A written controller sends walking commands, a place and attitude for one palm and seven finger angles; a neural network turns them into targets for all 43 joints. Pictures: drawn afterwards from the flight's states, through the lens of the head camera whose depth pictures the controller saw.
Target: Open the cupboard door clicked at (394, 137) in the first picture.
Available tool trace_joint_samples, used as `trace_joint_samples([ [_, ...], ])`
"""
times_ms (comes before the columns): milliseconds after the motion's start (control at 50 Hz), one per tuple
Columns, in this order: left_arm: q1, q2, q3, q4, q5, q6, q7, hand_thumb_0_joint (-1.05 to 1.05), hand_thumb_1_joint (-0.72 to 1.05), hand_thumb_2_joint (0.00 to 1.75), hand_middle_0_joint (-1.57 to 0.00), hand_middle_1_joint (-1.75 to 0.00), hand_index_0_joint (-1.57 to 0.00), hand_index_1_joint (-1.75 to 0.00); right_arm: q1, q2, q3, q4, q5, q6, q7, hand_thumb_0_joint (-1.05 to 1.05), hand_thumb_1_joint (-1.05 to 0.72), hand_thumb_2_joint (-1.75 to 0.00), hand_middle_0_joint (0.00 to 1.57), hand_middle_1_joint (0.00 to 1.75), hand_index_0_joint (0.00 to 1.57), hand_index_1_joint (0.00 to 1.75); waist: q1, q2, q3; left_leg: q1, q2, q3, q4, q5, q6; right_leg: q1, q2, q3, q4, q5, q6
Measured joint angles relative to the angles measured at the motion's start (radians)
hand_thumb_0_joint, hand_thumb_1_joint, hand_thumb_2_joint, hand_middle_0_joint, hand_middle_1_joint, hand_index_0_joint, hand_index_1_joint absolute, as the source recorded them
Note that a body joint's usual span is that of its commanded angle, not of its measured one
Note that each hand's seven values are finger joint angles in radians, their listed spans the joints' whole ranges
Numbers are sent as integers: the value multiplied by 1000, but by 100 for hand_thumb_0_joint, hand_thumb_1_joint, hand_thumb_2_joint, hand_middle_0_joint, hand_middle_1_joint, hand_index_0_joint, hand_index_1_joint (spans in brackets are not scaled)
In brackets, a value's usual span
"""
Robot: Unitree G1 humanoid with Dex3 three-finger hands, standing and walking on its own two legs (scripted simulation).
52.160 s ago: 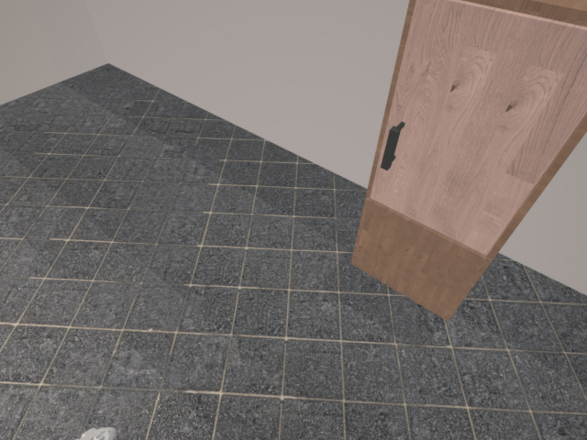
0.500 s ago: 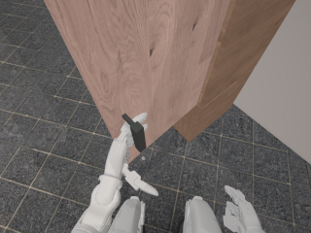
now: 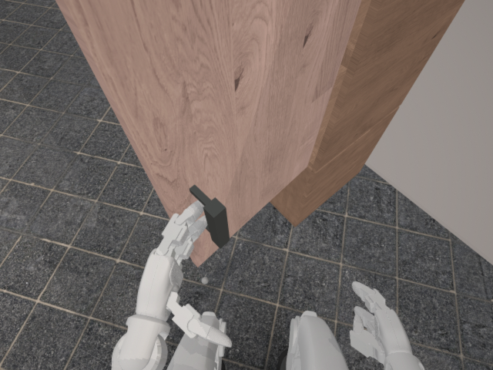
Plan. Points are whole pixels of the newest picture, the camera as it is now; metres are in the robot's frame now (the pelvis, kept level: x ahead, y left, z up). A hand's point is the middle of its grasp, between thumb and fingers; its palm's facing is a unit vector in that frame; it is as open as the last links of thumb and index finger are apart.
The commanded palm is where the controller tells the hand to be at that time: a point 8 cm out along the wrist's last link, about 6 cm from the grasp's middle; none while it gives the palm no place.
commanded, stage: slide the hand sideways off the handle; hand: left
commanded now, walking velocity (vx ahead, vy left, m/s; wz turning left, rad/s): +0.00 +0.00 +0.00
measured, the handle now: (209, 217) +0.34 +0.08 +0.04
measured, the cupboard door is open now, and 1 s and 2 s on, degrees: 95 93 93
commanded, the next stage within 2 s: draw the hand back to the body in 0.50 s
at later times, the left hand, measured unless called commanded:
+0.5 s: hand (156, 311) +0.20 +0.14 +0.03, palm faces -0.07 -1.00 -0.01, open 16.2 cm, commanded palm +0.18 +0.19 +0.03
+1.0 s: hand (108, 307) +0.19 +0.16 +0.12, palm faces -0.06 -1.00 -0.05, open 16.3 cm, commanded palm +0.17 +0.23 +0.13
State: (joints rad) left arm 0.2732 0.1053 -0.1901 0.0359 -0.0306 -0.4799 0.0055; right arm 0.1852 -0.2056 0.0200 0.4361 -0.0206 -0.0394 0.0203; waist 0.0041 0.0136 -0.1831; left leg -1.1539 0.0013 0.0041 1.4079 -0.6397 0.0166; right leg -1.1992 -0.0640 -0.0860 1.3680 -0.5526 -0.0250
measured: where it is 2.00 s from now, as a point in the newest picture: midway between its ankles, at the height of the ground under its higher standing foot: outside the picture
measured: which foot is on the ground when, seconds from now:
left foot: down 0.00-1.00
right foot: down 0.00-1.00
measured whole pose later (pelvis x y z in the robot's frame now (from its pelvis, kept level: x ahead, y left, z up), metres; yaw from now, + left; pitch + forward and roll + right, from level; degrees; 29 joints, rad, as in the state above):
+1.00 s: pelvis +0.01 +0.01 +0.04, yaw +0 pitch +15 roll -3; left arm 0.60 0.24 0.05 -0.30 -0.22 -0.30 -0.19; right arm 0.28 -0.21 0.04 0.38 0.03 -0.08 -0.07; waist 0.01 0.04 -0.18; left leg -0.91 0.01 -0.02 1.23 -0.58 0.02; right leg -0.93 -0.04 -0.11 1.15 -0.49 -0.01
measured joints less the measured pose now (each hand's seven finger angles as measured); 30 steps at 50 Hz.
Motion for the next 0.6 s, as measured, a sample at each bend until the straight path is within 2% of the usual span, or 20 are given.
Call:
trace_joint_samples([
  [120, 74, 13, 51, -62, -40, 23, -51, -2, -50, 30, -19, -32, -21, -33, 1, -2, -3, -16, 6, -6, -12, 1, -91, -90, 20, 30, 20, 29, 4, 1, -4, -1, 5, -7, 3, -8, -8, -2, 5, -6, 6, -10, -7],
  [440, 207, 75, 202, -142, -167, 16, -206, -2, -50, 30, -16, -30, -18, -31, -3, -19, -32, -1, 24, -37, -46, 1, -91, -90, 20, 30, 20, 29, 15, 0, -18, -38, 17, -31, 62, -35, -22, -31, 15, -29, 52, -34, -20],
  [600, 221, 90, 201, -168, -189, 23, -248, -2, -50, 30, -15, -30, -16, -30, -2, -24, -24, -6, 26, -59, -57, 1, -91, -90, 20, 30, 20, 29, 17, 6, -21, -63, 14, -36, 88, -35, -14, -48, 13, -32, 66, -28, -14],
])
